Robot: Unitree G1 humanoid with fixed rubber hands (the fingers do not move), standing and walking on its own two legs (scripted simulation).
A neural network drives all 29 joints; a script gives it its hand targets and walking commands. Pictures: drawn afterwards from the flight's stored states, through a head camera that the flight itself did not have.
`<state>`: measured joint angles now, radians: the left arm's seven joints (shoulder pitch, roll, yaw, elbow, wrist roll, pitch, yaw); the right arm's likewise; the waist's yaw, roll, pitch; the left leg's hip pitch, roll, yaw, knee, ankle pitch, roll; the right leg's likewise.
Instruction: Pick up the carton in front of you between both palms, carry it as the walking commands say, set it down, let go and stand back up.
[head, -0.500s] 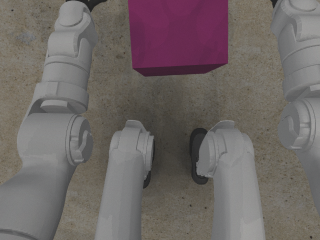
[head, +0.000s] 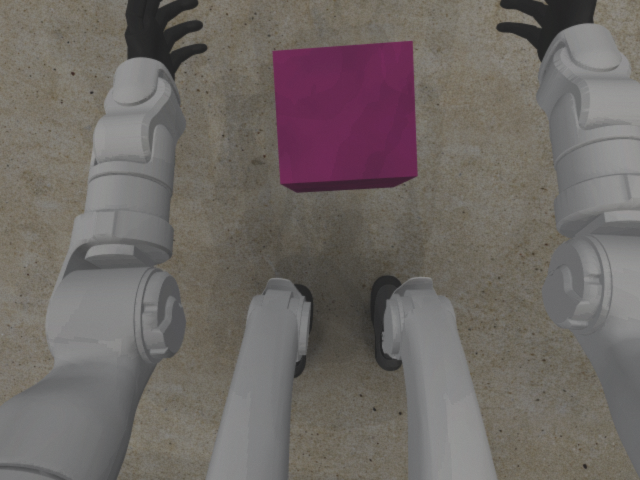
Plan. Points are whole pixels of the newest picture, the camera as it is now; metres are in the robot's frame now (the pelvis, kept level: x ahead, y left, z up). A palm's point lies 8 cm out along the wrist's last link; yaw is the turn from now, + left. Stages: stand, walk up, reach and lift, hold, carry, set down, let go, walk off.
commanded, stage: set down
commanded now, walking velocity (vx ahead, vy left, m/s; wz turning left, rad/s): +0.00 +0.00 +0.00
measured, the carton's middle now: (343, 131) +0.53 +0.00 -0.42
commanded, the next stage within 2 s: let go in 0.20 s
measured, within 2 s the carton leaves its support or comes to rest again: neither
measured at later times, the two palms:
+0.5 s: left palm (69, 80) +0.47 +0.20 +0.02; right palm out of the picture +0.48 -0.22 +0.02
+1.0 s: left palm out of the picture +0.31 +0.23 +0.13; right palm out of the picture +0.31 -0.23 +0.13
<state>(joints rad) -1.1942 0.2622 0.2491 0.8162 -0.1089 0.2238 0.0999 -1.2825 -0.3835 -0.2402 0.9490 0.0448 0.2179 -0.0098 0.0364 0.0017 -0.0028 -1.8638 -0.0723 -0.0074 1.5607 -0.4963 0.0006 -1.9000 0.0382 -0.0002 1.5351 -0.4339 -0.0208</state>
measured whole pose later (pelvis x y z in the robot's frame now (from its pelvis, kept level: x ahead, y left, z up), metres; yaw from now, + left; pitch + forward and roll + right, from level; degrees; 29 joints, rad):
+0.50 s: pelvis +0.04 +0.00 +0.13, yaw -1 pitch +40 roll +0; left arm -0.76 0.20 0.24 0.71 0.06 0.13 -0.01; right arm -0.81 -0.24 -0.26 0.77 -0.10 0.13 -0.01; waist 0.02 0.00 -0.05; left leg -1.34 -0.05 -0.03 0.97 -0.34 0.01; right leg -1.37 0.05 0.02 0.95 -0.28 -0.02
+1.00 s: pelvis +0.10 +0.00 +0.21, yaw -1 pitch +13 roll +0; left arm 0.06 0.19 0.07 0.51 -0.01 -0.01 -0.05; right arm 0.04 -0.20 -0.09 0.52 -0.01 0.00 0.04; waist 0.02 0.02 0.00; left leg -0.50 -0.05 -0.05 0.57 -0.30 0.02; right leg -0.53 0.04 0.03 0.55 -0.25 -0.02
